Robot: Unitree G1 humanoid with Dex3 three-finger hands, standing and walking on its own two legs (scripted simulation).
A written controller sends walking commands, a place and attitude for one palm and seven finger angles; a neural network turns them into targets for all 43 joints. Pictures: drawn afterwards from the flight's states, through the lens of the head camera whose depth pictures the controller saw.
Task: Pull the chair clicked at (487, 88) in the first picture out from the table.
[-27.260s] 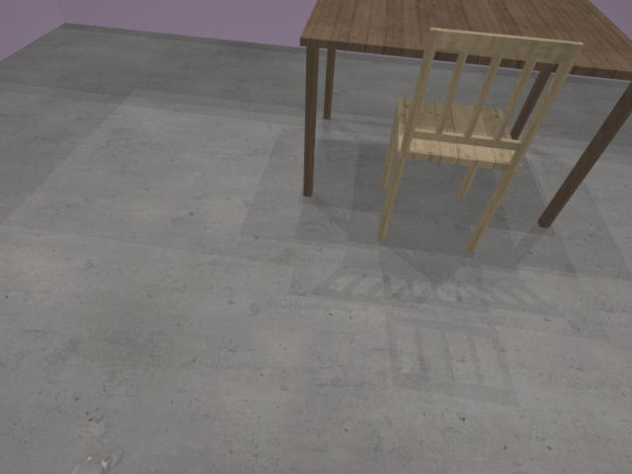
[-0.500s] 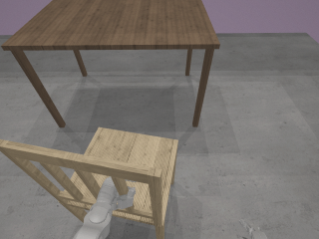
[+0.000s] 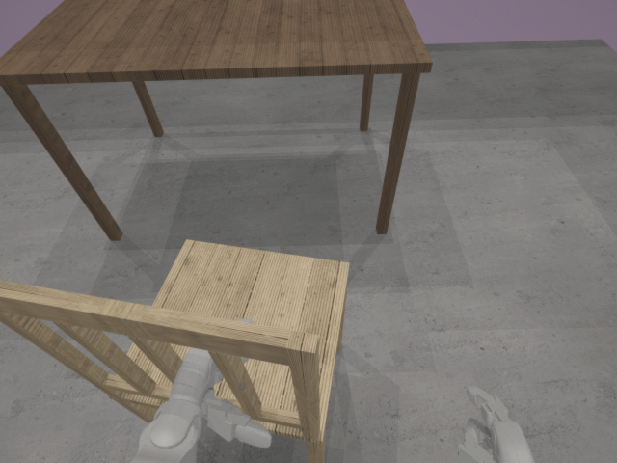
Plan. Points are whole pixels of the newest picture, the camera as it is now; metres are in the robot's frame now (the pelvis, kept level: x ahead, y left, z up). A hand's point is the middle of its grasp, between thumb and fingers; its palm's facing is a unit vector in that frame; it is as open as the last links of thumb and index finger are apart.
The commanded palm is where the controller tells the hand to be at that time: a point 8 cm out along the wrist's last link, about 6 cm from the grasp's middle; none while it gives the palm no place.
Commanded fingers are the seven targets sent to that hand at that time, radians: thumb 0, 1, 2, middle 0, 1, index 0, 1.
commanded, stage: open the thumb and straighten the fingers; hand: left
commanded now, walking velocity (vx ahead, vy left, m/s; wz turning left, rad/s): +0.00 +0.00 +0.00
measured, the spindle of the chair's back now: (176, 370) +0.26 +0.20 -0.05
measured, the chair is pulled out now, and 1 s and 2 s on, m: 0.59 0.59 0.59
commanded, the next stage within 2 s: draw the fingers out of the gap in 0.16 s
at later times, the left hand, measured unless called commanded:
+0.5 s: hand (222, 434) +0.18 +0.11 -0.03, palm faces -0.10 -0.99 -0.11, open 17.5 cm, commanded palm +0.16 +0.16 -0.01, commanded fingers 0.00 -0.55 0.20 0.00 0.00 0.00 0.00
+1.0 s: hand out of the picture +0.11 +0.11 -0.03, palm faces -0.10 -0.99 -0.08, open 17.5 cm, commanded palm +0.08 +0.16 -0.01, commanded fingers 0.00 -0.55 0.20 0.00 0.00 0.00 0.00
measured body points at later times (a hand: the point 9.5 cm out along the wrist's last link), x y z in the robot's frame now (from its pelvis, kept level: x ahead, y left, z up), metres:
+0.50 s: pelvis +0.00 +0.01 -0.01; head +0.03 +0.00 +0.44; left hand +0.18 +0.17 -0.02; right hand +0.17 -0.23 -0.09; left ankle +0.00 +0.14 -0.70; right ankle -0.03 -0.13 -0.70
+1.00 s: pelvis -0.01 +0.01 -0.03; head +0.00 +0.00 +0.42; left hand +0.11 +0.16 -0.02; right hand +0.17 -0.22 -0.08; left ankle +0.00 +0.14 -0.70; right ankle -0.03 -0.13 -0.70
